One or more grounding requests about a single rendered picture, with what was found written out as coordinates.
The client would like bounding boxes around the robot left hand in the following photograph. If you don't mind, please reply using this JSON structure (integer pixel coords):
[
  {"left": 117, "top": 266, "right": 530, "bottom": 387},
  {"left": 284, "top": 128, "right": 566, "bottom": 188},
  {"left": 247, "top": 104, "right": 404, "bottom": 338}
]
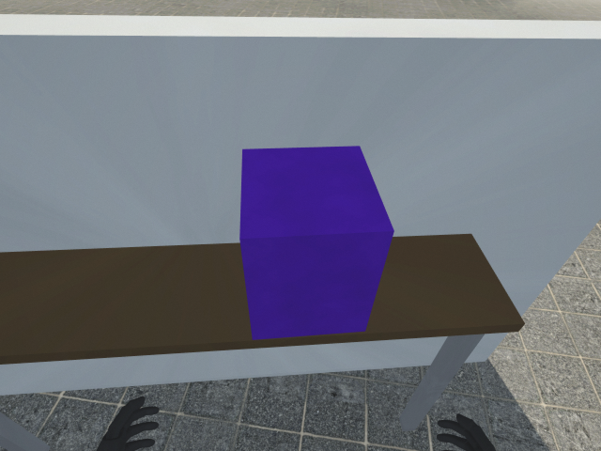
[{"left": 97, "top": 397, "right": 160, "bottom": 451}]

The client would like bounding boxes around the carton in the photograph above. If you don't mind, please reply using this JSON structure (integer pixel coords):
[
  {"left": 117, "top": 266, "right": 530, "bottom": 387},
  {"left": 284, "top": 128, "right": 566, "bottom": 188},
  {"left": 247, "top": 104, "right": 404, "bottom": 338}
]
[{"left": 239, "top": 146, "right": 394, "bottom": 340}]

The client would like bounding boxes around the robot right hand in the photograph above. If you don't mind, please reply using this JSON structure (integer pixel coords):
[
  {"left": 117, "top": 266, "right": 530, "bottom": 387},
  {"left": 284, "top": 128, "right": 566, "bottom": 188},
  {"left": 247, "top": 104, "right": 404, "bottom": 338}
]
[{"left": 437, "top": 413, "right": 496, "bottom": 451}]

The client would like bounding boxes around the table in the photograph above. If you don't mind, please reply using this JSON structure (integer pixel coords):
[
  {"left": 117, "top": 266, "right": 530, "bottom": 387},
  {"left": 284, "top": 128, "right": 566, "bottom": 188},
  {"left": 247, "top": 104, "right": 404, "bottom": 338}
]
[{"left": 0, "top": 234, "right": 525, "bottom": 451}]

